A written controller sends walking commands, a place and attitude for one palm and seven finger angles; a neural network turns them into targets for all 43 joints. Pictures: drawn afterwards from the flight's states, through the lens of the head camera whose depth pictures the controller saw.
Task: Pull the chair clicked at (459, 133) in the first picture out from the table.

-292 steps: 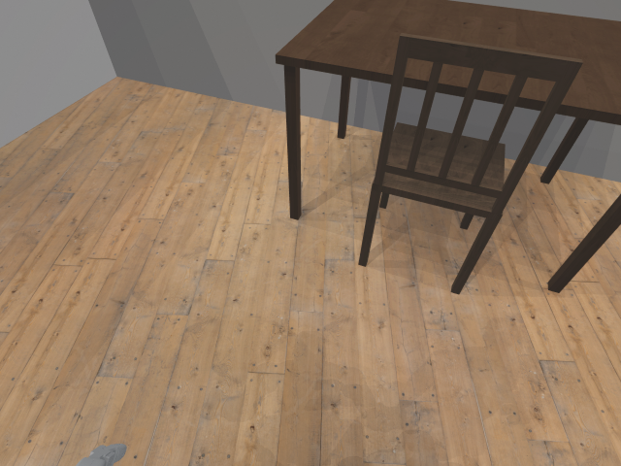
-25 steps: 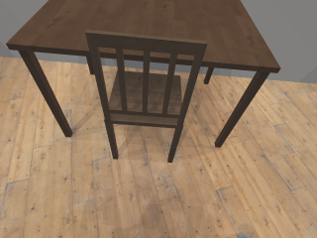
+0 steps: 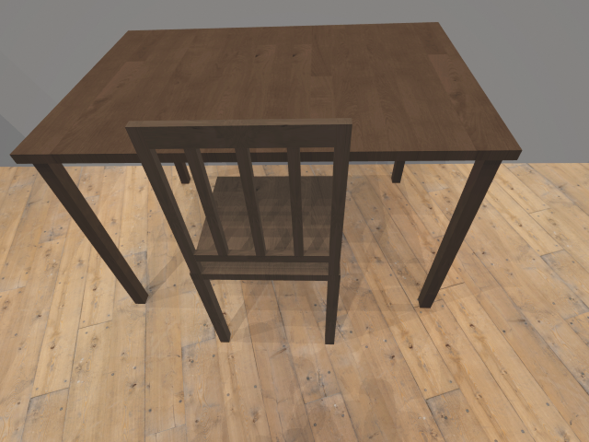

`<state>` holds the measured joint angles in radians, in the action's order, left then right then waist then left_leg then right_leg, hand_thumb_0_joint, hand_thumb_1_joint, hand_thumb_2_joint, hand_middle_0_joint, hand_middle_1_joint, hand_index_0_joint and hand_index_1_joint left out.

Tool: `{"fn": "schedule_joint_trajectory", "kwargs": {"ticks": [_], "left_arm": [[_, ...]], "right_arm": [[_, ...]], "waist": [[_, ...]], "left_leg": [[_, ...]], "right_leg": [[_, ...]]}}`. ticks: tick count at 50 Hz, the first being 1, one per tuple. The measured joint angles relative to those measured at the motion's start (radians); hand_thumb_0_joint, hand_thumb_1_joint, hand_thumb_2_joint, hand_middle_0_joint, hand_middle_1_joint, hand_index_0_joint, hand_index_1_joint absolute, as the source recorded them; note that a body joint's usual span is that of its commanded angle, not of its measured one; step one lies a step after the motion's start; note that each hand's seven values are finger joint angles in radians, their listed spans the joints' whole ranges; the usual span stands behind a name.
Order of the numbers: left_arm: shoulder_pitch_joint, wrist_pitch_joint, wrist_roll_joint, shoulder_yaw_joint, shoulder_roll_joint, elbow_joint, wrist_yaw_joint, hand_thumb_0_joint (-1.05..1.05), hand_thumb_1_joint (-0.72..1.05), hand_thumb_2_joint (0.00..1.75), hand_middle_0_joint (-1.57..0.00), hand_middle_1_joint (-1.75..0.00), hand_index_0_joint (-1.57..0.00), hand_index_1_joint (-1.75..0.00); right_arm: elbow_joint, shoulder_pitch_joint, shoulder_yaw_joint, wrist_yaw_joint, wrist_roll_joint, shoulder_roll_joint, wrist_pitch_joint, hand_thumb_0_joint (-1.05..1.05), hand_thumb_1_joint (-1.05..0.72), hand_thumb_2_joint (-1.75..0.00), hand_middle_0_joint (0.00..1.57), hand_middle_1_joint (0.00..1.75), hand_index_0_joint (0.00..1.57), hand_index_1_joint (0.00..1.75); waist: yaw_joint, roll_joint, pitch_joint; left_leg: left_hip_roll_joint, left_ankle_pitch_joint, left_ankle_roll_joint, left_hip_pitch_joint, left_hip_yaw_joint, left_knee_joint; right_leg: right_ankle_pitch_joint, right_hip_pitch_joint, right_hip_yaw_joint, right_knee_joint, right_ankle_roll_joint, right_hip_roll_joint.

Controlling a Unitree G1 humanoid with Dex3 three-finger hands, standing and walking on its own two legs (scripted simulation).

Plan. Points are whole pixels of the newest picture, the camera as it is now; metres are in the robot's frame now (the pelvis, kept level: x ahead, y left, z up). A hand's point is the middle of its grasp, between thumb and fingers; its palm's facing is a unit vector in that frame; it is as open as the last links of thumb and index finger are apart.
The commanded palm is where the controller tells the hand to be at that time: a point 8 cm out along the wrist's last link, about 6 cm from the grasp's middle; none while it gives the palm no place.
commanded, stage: take the last steps up to it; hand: left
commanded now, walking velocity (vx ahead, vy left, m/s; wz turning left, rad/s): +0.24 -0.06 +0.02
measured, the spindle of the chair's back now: (252, 207) +0.60 +0.12 -0.08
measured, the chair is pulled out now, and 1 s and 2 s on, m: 0.00 0.00 0.00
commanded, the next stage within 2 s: come to a stop and stand still in 0.26 s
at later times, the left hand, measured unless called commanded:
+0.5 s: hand out of the picture +0.09 +0.15 -0.19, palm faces +0.10 -0.99 -0.13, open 7.3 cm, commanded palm none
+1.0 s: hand (225, 425) +0.19 +0.13 -0.15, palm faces +0.03 -0.96 -0.29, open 7.3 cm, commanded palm none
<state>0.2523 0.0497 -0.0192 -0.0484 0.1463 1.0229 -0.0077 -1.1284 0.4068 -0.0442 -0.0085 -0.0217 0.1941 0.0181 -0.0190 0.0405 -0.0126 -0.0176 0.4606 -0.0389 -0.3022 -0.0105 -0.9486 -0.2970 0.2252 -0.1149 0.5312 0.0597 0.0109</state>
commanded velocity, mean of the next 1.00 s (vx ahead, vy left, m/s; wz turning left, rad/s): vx -0.02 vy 0.02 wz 0.01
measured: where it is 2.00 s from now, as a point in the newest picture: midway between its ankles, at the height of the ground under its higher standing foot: outside the picture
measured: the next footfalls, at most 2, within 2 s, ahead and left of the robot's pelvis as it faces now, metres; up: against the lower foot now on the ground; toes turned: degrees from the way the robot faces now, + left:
left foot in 0.40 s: +0.24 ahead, +0.09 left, +0.00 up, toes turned +6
right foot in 0.84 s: +0.18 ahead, -0.17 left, +0.00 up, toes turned -4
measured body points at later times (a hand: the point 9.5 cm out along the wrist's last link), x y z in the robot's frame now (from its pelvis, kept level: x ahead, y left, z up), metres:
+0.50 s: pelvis +0.16 +0.01 -0.01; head +0.18 +0.02 +0.44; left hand +0.09 +0.20 -0.17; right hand +0.26 -0.19 -0.15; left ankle +0.20 +0.08 -0.74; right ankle +0.05 -0.10 -0.69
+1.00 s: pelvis +0.15 -0.06 +0.00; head +0.16 -0.10 +0.45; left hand +0.18 +0.18 -0.13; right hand +0.18 -0.30 -0.17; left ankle +0.13 +0.08 -0.68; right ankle +0.14 -0.17 -0.74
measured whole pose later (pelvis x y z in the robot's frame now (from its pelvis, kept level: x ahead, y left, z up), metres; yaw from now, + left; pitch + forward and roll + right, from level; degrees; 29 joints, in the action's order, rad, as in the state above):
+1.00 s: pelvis +0.15 -0.06 +0.00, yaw -1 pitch +0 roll +2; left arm 0.25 -0.01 -0.03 -0.03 0.14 1.02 0.03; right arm -1.03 0.22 -0.08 -0.01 -0.02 0.23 0.09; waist 0.00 0.07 -0.03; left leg 0.01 0.42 0.04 -0.42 -0.01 -0.97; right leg -0.29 0.24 -0.03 0.53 0.01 0.06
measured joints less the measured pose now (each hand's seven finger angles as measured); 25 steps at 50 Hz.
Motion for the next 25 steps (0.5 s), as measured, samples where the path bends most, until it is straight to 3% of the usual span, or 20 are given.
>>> {"fn": "schedule_joint_trajectory", "kwargs": {"ticks": [3, 6, 12, 17, 20, 22, 25], "left_arm": [[0.05, 0.003, 0.003, 0.0, -0.005, 0.027, 0.016, 0.0, 0.93, 0.9, -0.2, -0.3, -0.2, -0.3], [0.095, 0.004, 0.001, 0.012, -0.023, 0.062, 0.019, 0.0, 0.93, 0.9, -0.2, -0.3, -0.2, -0.3], [0.155, 0.014, -0.001, 0.034, -0.065, 0.11, 0.022, 0.0, 0.92, 0.9, -0.2, -0.3, -0.2, -0.3], [0.177, 0.014, -0.005, 0.038, -0.08, 0.138, 0.027, 0.0, 0.91, 0.9, -0.2, -0.3, -0.2, -0.3], [0.19, 0.009, 0.003, 0.037, -0.079, 0.156, 0.03, 0.0, 0.91, 0.9, -0.2, -0.3, -0.2, -0.3], [0.169, -0.006, 0.019, 0.038, -0.068, 0.165, 0.04, 0.0, 0.91, 0.9, -0.2, -0.3, -0.2, -0.3], [0.125, -0.033, 0.02, 0.033, -0.054, 0.151, 0.057, 0.0, 0.91, 0.9, -0.2, -0.3, -0.2, -0.3]], "right_arm": [[0.014, -0.033, -0.009, 0.004, -0.003, 0.004, -0.002, 0.01, -0.91, -0.89, 0.2, 0.3, 0.2, 0.3], [0.044, -0.083, -0.018, 0.004, -0.005, 0.009, -0.008, 0.01, -0.91, -0.89, 0.2, 0.3, 0.2, 0.3], [0.078, -0.192, -0.013, 0.008, -0.001, -0.011, -0.014, 0.01, -0.91, -0.9, 0.19, 0.3, 0.2, 0.3], [0.081, -0.266, 0.002, 0.008, 0.002, -0.043, -0.031, 0.01, -0.91, -0.9, 0.19, 0.3, 0.2, 0.3], [0.084, -0.288, 0.015, -0.002, -0.001, -0.063, -0.059, 0.01, -0.91, -0.9, 0.2, 0.3, 0.2, 0.3], [0.086, -0.296, 0.028, -0.017, 0.001, -0.085, -0.071, 0.01, -0.91, -0.89, 0.2, 0.3, 0.2, 0.3], [0.087, -0.296, 0.035, -0.043, 0.021, -0.103, -0.069, -0.01, -0.92, -0.89, 0.2, 0.3, 0.2, 0.3]], "waist": [[0.007, -0.008, 0.01], [-0.001, 0.0, 0.011], [0.014, 0.004, -0.008], [0.053, -0.012, -0.027], [0.057, -0.027, -0.034], [0.059, -0.058, -0.046], [0.067, -0.077, -0.051]], "left_leg": [[-0.026, -0.094, 0.009, -0.12, -0.021, -0.14], [-0.053, -0.169, 0.026, -0.207, -0.026, -0.146], [-0.074, -0.226, 0.038, -0.263, -0.041, -0.006], [-0.043, -0.202, 0.018, -0.181, -0.076, 0.205], [-0.005, -0.285, -0.017, -0.075, -0.096, 0.347], [0.011, -0.222, -0.039, -0.052, -0.114, 0.328], [0.019, -0.202, -0.036, 0.014, -0.136, 0.384]], "right_leg": [[0.023, -0.076, -0.003, -0.099, 0.009, -0.015], [0.034, -0.134, -0.008, -0.173, 0.015, -0.033], [0.008, -0.208, -0.012, -0.232, 0.015, -0.063], [-0.061, -0.25, -0.006, -0.205, 0.0, -0.065], [-0.145, -0.227, -0.003, -0.058, -0.016, -0.052], [-0.179, -0.123, 0.034, 0.199, -0.034, -0.024], [-0.242, 0.003, 0.096, 0.401, -0.062, -0.003]]}}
